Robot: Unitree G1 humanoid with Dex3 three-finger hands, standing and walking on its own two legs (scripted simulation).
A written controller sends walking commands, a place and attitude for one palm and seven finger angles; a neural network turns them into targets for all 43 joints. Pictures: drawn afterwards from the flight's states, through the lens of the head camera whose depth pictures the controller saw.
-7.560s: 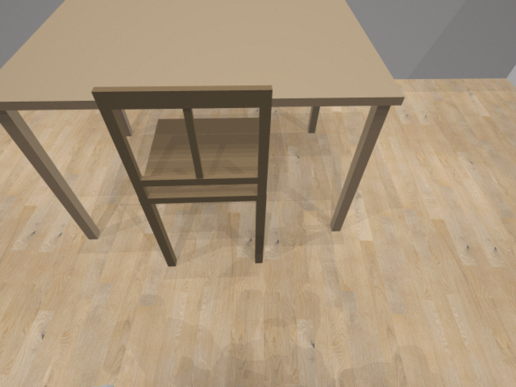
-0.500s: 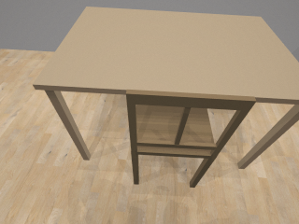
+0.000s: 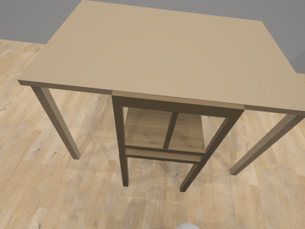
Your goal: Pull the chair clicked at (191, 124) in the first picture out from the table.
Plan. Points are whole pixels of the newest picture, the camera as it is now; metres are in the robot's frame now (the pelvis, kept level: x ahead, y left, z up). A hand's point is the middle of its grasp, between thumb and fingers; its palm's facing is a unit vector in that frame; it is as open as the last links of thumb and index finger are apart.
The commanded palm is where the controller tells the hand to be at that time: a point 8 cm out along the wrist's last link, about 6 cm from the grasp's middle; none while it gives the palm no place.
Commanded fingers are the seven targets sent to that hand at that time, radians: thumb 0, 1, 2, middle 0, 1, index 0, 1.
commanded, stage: shuffle to correct the standing spot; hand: left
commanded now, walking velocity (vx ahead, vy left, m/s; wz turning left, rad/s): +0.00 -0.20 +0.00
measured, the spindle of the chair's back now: (170, 131) +0.46 -0.04 -0.10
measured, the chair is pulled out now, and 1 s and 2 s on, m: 0.00 0.00 0.00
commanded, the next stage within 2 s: come to a stop and stand still in 0.62 s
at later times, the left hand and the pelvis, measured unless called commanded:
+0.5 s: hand out of the picture +0.03 +0.04 -0.20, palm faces +0.02 -0.99 -0.12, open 7.3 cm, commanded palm none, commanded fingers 0.00 0.90 0.90 -0.20 -0.30 -0.20 -0.30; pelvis +0.01 -0.13 -0.01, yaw +0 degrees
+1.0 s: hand out of the picture +0.04 -0.08 -0.16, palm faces +0.02 -0.97 -0.23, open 7.2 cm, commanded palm none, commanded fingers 0.00 0.90 0.90 -0.20 -0.30 -0.20 -0.30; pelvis +0.01 -0.26 +0.00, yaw -1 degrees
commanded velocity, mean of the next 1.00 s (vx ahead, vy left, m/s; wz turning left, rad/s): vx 0.01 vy -0.05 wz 0.00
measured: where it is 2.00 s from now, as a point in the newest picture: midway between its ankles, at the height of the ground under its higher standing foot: outside the picture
